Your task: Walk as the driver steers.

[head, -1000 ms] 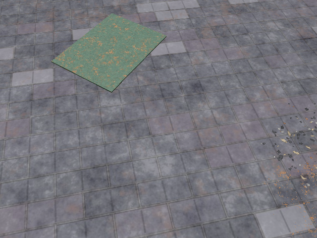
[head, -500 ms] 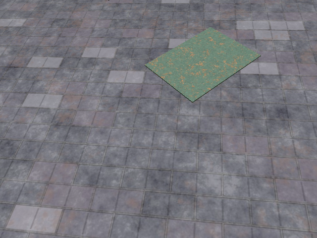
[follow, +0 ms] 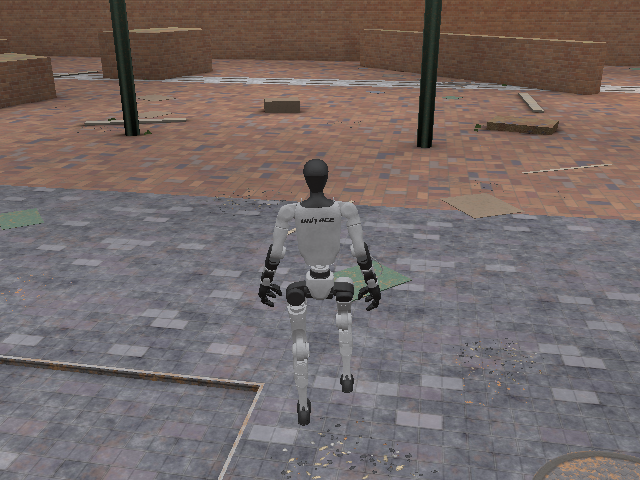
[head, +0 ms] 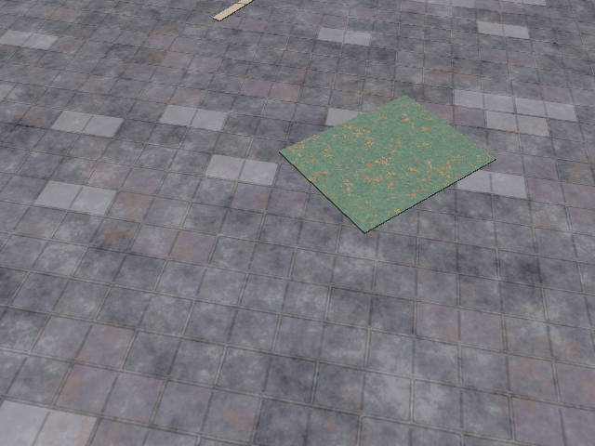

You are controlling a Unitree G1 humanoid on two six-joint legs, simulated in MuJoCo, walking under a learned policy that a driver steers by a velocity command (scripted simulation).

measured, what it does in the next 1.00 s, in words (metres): walks ahead, turning right: right foot, then left foot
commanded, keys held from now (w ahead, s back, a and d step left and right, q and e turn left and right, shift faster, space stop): w+e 0.58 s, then w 0.42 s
